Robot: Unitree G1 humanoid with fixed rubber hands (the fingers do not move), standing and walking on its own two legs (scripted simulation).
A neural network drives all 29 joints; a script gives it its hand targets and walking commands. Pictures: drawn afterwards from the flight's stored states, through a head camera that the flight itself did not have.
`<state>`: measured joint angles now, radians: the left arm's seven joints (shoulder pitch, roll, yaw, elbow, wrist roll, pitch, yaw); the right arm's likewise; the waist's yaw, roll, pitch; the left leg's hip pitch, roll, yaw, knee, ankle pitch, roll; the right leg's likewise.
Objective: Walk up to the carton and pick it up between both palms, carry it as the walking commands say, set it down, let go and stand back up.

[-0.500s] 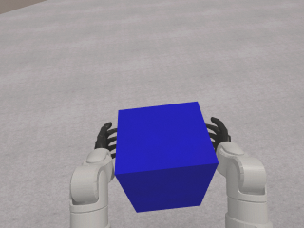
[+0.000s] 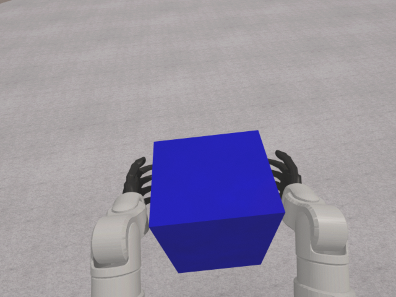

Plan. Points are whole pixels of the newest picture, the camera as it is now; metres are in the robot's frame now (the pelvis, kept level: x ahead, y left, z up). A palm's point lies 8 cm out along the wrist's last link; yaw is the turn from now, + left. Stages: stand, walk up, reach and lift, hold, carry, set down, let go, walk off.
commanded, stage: carry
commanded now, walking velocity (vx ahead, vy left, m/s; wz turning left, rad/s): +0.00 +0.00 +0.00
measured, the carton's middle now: (213, 210) +0.28 -0.01 +0.02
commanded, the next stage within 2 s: none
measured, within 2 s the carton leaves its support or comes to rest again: neither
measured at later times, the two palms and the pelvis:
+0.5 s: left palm (146, 129) +0.49 +0.15 +0.06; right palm (258, 120) +0.49 -0.14 +0.07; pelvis +0.21 +0.01 -0.03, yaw +0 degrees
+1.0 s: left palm (158, 71) +0.78 +0.14 +0.04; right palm (241, 68) +0.78 -0.14 +0.04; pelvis +0.50 +0.01 -0.04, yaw +0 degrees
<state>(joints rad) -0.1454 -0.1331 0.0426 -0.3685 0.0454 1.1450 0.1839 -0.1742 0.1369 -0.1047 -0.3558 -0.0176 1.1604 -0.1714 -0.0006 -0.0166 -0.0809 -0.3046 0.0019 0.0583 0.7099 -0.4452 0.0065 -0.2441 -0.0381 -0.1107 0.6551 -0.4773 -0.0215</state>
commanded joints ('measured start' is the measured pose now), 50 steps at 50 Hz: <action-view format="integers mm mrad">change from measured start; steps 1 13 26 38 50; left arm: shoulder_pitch -454 -405 -488 -450 -327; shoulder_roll -888 -896 -815 -817 -666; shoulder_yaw -565 -559 -586 -559 -513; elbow -258 -246 -321 -241 -237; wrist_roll -287 -300 -297 -264 -246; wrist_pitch -34 -38 -66 -238 -212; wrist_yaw -130 -135 -123 -150 -107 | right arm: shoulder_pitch -398 -367 -325 -430 -246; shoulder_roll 931 899 912 880 770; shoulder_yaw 685 641 648 709 627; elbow -188 -195 -147 -195 -142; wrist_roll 291 269 286 258 250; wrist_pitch -20 -25 -57 -230 -222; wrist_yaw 126 117 115 127 88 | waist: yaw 23 19 -44 36 -47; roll -183 60 401 -156 362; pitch -285 -295 -314 -234 -387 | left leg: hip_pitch -401 266 640 -579 642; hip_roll -10 171 301 -56 322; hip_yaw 51 -42 -510 -47 -551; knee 141 186 -95 644 -99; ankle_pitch -111 1443 2031 -193 1899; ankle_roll -24 48 358 9 424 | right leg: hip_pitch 610 41 -514 595 -488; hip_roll -287 31 160 -234 146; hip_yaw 238 1 155 396 231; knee -71 -288 916 -70 974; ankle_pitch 1852 437 -213 1814 -179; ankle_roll -70 33 70 -117 50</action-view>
